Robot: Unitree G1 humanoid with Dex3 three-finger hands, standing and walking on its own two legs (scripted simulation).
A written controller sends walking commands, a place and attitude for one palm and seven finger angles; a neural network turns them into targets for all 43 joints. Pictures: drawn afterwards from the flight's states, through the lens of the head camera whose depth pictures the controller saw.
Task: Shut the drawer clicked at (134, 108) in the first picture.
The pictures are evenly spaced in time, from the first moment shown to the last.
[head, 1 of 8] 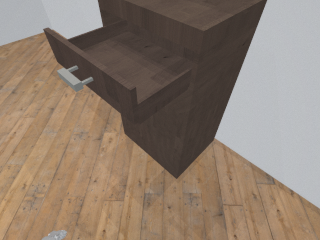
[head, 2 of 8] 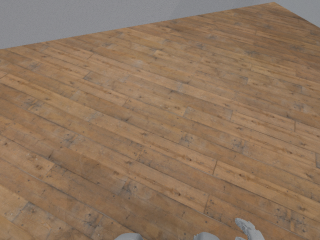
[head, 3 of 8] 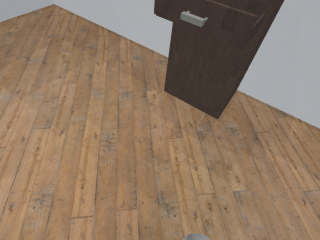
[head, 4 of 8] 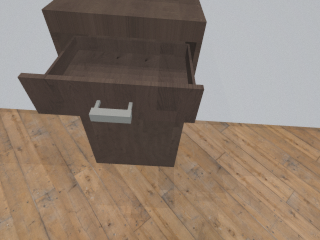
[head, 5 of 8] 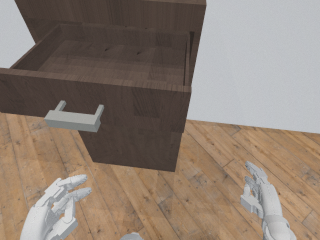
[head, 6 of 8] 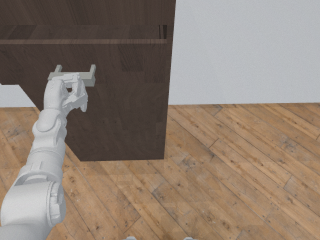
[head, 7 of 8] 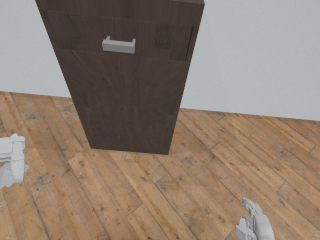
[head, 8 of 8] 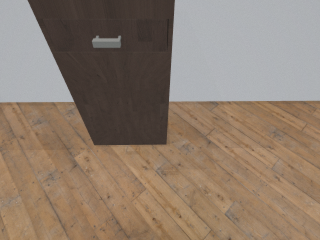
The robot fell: no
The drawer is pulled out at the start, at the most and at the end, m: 0.27 0.27 0.00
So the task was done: yes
